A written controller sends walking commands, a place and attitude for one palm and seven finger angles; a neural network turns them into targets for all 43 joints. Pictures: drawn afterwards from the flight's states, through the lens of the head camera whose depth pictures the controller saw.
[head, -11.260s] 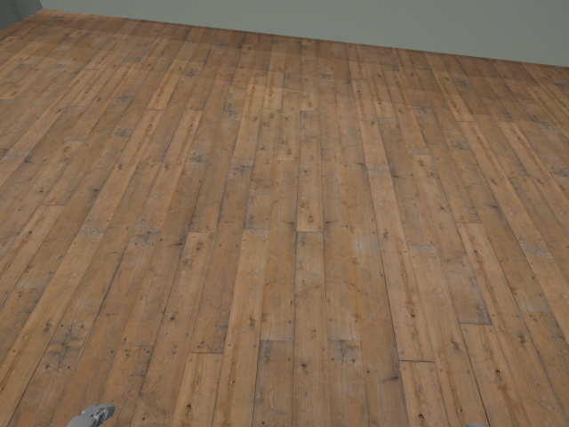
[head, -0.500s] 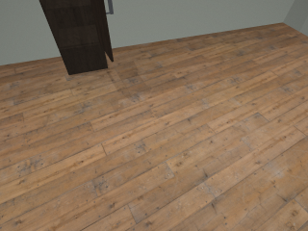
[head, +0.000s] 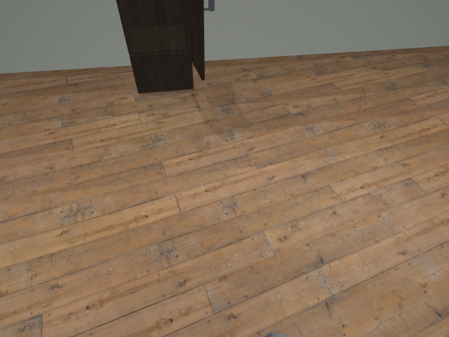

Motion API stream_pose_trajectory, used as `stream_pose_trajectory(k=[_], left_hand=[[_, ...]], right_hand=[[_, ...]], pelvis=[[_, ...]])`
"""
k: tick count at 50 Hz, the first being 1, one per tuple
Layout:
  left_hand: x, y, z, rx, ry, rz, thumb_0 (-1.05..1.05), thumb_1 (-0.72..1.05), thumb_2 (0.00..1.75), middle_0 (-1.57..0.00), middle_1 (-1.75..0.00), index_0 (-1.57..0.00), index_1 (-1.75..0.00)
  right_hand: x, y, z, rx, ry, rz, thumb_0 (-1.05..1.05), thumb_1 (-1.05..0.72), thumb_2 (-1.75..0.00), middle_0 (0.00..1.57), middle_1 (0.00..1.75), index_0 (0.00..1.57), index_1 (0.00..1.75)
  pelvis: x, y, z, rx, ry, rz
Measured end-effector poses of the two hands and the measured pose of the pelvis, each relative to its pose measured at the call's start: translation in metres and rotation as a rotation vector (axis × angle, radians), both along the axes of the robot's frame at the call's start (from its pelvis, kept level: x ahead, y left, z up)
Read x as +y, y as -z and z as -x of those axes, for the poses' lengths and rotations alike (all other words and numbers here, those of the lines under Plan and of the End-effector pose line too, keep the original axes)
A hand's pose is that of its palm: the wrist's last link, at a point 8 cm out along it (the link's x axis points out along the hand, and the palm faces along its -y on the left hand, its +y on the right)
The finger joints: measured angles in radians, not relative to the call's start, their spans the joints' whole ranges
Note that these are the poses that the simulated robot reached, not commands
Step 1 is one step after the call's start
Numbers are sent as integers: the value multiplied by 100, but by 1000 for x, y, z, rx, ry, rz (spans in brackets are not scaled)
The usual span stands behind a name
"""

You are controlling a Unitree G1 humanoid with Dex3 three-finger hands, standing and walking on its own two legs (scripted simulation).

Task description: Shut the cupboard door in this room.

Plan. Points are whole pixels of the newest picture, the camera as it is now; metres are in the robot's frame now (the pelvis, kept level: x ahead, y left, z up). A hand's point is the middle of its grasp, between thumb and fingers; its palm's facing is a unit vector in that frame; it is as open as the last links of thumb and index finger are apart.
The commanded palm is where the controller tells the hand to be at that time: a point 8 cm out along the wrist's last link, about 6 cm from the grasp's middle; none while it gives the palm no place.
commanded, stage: stand and wait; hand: left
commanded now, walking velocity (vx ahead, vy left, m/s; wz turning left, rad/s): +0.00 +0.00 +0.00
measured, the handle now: out of the picture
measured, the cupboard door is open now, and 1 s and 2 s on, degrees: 98 98 98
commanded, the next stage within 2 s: turn or walk to find it in 0.26 s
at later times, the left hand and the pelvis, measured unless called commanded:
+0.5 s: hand out of the picture +0.00 +0.14 -0.17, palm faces +0.16 -0.97 -0.19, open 7.3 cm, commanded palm none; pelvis +0.02 -0.03 +0.00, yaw +5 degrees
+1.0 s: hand (141, 280) +0.25 +0.19 -0.15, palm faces +0.21 -0.95 -0.22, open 7.4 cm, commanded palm none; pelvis +0.16 -0.01 -0.01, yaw +13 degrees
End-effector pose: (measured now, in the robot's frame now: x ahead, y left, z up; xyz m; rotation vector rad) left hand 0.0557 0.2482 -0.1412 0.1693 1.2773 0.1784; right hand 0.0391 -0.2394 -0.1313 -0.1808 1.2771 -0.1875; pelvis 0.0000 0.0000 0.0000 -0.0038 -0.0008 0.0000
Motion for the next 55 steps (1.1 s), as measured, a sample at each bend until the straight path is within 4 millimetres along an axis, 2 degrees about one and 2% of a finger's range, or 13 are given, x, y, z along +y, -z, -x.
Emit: stream_pose_trajectory(k=[5, 9, 14, 23, 26, 29, 33, 35, 37, 42, 46, 51, 55], left_hand=[[-8, -11, -9, -31, 6, -18, 1, 91, 90, -20, -30, -20, -30], [-25, -12, -8, -47, 15, -32, 1, 91, 90, -20, -30, -20, -30], [-52, -15, 11, -13, 13, -24, 1, 91, 90, -20, -30, -20, -30], [-61, -2, 56, 58, -110, 31, 1, 92, 90, -20, -30, -21, -30], [-60, 2, 76, 112, -155, 54, 1, 92, 90, -20, -30, -20, -30], [-54, 7, 94, 184, -196, 80, 1, 91, 90, -20, -30, -20, -30], [-40, 17, 102, 279, -211, 107, 1, 91, 90, -20, -30, -20, -30], [-31, 14, 87, 295, -187, 103, 1, 91, 90, -20, -30, -20, -30], [-22, 9, 59, 261, -166, 90, 1, 91, 90, -20, -30, -20, -30], [-3, -3, -38, 54, -153, 42, 1, 91, 90, -20, -30, -20, -30], [-1, -13, -116, -100, -143, 9, 1, 91, 90, -20, -30, -20, -30], [-11, -16, -186, -231, -125, -37, 1, 91, 90, -20, -30, -20, -30], [-22, -20, -195, -256, -167, -48, 0, 91, 90, -20, -30, -20, -30]], right_hand=[[2, 4, -5, -8, -8, -34, 0, -91, -90, 20, 30, 20, 30], [-8, 16, -3, 0, -1, -66, 0, -92, -90, 21, 30, 20, 30], [-21, 24, 5, 26, 13, -93, 0, -92, -90, 20, 30, 20, 30], [-32, 18, 23, 152, -43, -61, 0, -91, -90, 20, 30, 20, 30], [-28, 11, 12, 167, -60, -43, 0, -91, -90, 20, 30, 20, 30], [-18, 7, -11, 144, -86, -25, 1, -91, -90, 20, 30, 20, 30], [1, 13, -42, 81, -92, -8, 0, -91, -90, 20, 30, 20, 30], [11, 12, -49, 63, -75, -17, 0, -91, -90, 20, 30, 20, 30], [21, 9, -51, 74, -66, -31, 0, -91, -90, 20, 30, 20, 30], [40, 8, -52, 174, -85, -84, 0, -91, -90, 20, 30, 20, 30], [41, 15, -67, 234, -95, -119, 0, -91, -90, 20, 30, 20, 30], [18, 39, -115, 237, -110, -130, 0, -90, -90, 21, 30, 20, 30], [-4, 43, -175, 179, -178, -89, 0, -91, -90, 21, 30, 20, 30]], pelvis=[[-8, -4, -1, -1, -12, -7], [-21, 1, -1, -7, -12, -33], [-34, 0, -3, -23, -19, -26], [-38, 0, -17, -26, -79, -2], [-30, -1, -27, -19, -102, -3], [-18, 1, -40, -16, -125, -4], [3, 12, -59, -13, -122, -10], [8, 9, -69, -12, -114, -10], [12, 4, -80, -11, -124, -9], [12, -4, -107, -11, -168, -9], [4, -2, -130, -13, -200, -18], [-14, 15, -167, -16, -240, -38], [-21, 16, -180, -32, -300, -32]])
